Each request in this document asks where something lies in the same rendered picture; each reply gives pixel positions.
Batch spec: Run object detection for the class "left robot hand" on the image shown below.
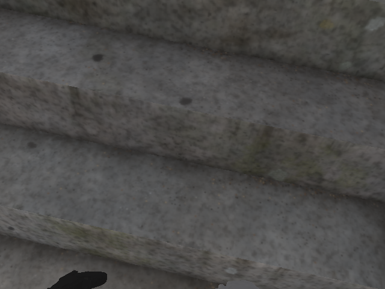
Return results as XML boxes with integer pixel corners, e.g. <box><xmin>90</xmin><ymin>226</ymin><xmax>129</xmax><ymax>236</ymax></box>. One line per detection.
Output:
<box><xmin>47</xmin><ymin>270</ymin><xmax>107</xmax><ymax>289</ymax></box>

